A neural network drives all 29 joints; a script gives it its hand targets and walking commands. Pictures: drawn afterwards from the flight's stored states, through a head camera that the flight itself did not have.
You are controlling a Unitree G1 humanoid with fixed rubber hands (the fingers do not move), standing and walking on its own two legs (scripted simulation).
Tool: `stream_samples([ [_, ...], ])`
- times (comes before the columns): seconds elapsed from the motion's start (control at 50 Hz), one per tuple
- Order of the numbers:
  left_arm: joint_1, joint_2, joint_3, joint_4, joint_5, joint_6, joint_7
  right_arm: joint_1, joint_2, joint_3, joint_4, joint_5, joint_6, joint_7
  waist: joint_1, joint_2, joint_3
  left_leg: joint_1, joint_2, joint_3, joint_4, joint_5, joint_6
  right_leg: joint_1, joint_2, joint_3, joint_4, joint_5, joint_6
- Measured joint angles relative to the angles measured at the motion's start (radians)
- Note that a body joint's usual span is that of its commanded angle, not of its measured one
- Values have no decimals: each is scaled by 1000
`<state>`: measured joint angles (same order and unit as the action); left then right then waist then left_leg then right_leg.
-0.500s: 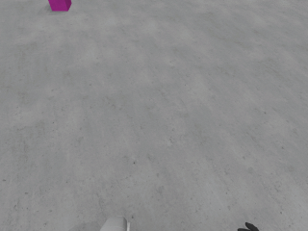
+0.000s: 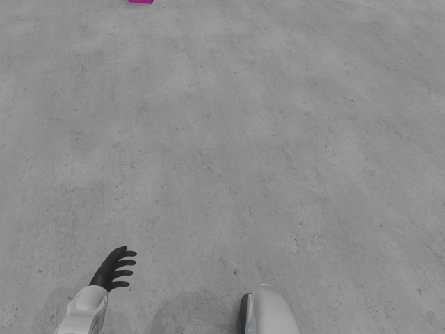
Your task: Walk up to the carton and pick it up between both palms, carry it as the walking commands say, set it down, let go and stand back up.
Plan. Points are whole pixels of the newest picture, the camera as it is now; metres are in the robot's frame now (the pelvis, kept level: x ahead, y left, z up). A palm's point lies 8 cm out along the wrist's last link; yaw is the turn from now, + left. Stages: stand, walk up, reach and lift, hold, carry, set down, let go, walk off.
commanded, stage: walk up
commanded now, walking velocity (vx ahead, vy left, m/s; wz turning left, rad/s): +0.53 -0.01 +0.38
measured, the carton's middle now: out of the picture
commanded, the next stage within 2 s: none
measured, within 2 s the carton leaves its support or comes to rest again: neither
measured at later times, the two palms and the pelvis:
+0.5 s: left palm (78, 330) +0.14 +0.24 -0.09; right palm (285, 191) +0.42 -0.18 -0.13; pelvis +0.28 +0.02 +0.02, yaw +6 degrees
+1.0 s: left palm (61, 139) +0.61 +0.41 -0.12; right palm (247, 170) +0.47 -0.09 -0.10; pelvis +0.54 +0.16 +0.01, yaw +8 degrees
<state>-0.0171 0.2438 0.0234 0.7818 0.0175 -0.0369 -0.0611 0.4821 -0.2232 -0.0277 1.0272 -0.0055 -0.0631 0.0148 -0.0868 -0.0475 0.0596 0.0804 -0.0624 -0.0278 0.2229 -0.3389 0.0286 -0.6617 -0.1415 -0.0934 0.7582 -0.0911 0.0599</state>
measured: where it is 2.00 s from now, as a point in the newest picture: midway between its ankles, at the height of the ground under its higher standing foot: (160, 152)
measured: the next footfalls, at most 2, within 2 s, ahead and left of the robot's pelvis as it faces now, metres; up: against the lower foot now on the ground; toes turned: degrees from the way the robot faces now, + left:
right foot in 0.08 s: +0.25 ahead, -0.12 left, +0.00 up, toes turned -4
left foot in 0.64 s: +0.49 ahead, +0.23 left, +0.00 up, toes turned +15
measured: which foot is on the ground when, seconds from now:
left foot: down 0.00-0.12, up 0.14-0.62, down 0.64-1.00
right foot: up 0.00-0.06, down 0.08-0.66, up 0.68-1.00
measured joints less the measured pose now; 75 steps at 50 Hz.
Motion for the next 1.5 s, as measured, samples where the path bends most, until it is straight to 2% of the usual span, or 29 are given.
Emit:
stream_samples([
  [0.08,-18,-10,-16,-13,-7,-13,12,-14,-25,-2,8,-7,3,-9,5,19,1,61,20,-31,42,-96,-19,95,52,0,-178,13,-35],
  [0.1,-7,-15,-16,-4,-7,-24,22,-30,-38,-7,13,-6,7,-9,19,40,6,47,34,-29,128,-137,-19,116,70,-9,-178,27,-65],
  [0.12,13,-20,-18,8,0,-33,34,-56,-50,-14,16,-4,10,-10,26,65,21,-5,52,-23,283,-149,-16,129,79,-26,-142,-7,-88],
  [0.14,43,-15,-21,25,9,-40,43,-81,-53,-22,8,0,12,-11,27,71,30,-85,43,-32,480,-160,-16,142,70,-38,-112,-51,-101],
  [0.16,82,-6,-16,50,10,-39,51,-105,-54,-28,-1,-1,12,-10,34,67,34,-165,23,-35,658,-154,-19,168,58,-41,-107,-86,-106],
  [0.2,177,12,1,105,13,-32,65,-148,-61,-41,-20,-5,9,-2,57,64,33,-308,8,-18,900,-82,-26,245,45,-38,-162,-99,-81],
  [0.24,274,26,14,158,10,-30,72,-182,-72,-50,-36,-10,15,10,88,73,23,-419,35,4,982,3,-28,328,42,-45,-233,-105,-84],
  [0.32,443,27,17,242,12,-39,67,-253,-83,-52,-60,-28,44,32,140,93,2,-565,94,0,959,116,-29,459,39,-44,-319,-126,-73],
  [0.44,550,-35,4,279,12,-52,64,-328,-32,-25,-79,-30,73,64,163,108,-33,-659,156,22,740,285,-64,593,24,-52,-407,-169,-33],
  [0.54,526,-81,-1,270,2,-57,74,-371,6,-8,-103,-20,64,77,172,103,-28,-629,164,103,491,272,-70,686,-3,-75,-459,-213,18],
  [0.62,508,-69,11,271,3,-43,79,-407,18,-5,-123,-24,54,74,180,80,-21,-553,144,150,336,189,-43,729,-35,-85,-429,-292,70],
  [0.64,505,-58,16,270,5,-37,78,-412,16,-5,-121,-24,42,66,175,69,-16,-519,132,156,300,185,-32,722,-51,-86,-372,-334,68],
  [0.66,486,-41,23,271,7,-29,75,-421,23,-8,-110,-25,26,55,160,36,4,-517,105,167,326,199,-13,696,-89,-78,-268,-380,49],
  [0.68,459,-31,28,262,12,-20,70,-421,21,-7,-101,-26,11,42,151,17,28,-524,92,173,379,176,2,640,-101,-43,-105,-434,24],
  [0.72,396,-25,36,235,10,-6,63,-385,4,-16,-72,-16,-2,23,128,24,49,-507,94,162,415,118,19,493,-47,27,220,-455,-14],
  [0.74,365,-21,42,223,9,-4,58,-352,-5,-18,-57,-18,-3,17,113,29,49,-480,95,155,391,114,19,425,-19,39,332,-426,-30],
  [0.78,309,-7,49,205,5,-10,52,-283,-20,-19,-27,-25,-6,9,85,24,48,-407,88,151,317,115,20,316,5,38,435,-313,-55],
  [0.82,259,7,53,194,-1,-10,49,-214,-26,-21,-2,-24,-15,9,63,16,42,-333,77,151,240,118,24,235,9,31,432,-232,-62],
  [0.86,215,17,57,185,1,1,46,-149,-20,-16,25,-13,-30,11,46,11,34,-272,69,143,184,115,27,172,13,28,403,-191,-48],
  [1.02,131,-8,53,163,8,38,14,0,47,15,67,-12,-43,-11,17,12,12,-59,60,138,43,50,15,38,16,12,185,-12,-12],
  [1.14,41,-43,25,104,5,17,10,7,77,27,72,-9,-30,-28,7,22,8,67,51,143,-19,-26,-9,79,37,-42,-112,27,-40],
  [1.18,10,-50,17,86,5,8,17,1,73,23,75,-11,-24,-30,5,31,8,93,54,142,-8,-68,-22,114,62,-58,-171,3,-63],
  [1.22,5,-54,12,87,8,-15,30,-10,62,16,87,-12,-15,-31,18,48,10,74,74,142,123,-130,-33,172,96,-69,-211,-5,-105],
  [1.24,17,-56,10,95,12,-27,38,-28,54,12,89,-8,-11,-32,26,68,18,21,100,139,277,-114,-28,182,109,-77,-184,-28,-127],
  [1.28,69,-38,11,128,12,-37,47,-63,51,3,72,5,-6,-31,36,57,22,-147,84,88,672,-131,-32,212,91,-79,-146,-90,-143],
  [1.3,107,-29,19,152,8,-35,50,-81,45,-4,62,6,-6,-29,46,51,22,-225,73,73,822,-107,-36,245,81,-74,-162,-101,-132],
  [1.34,197,-16,27,200,4,-33,56,-118,23,-23,44,1,-4,-19,75,52,18,-352,78,64,969,-19,-37,322,73,-64,-222,-107,-114],
  [1.4,336,-9,34,260,2,-36,59,-185,-13,-42,13,-10,14,-4,116,68,19,-488,117,44,972,82,-28,429,71,-46,-302,-116,-112],
  [1.5,503,-35,22,315,9,-46,57,-261,-32,-44,-19,-22,59,21,148,97,-2,-638,175,28,865,207,-45,552,60,-37,-369,-155,-89],
])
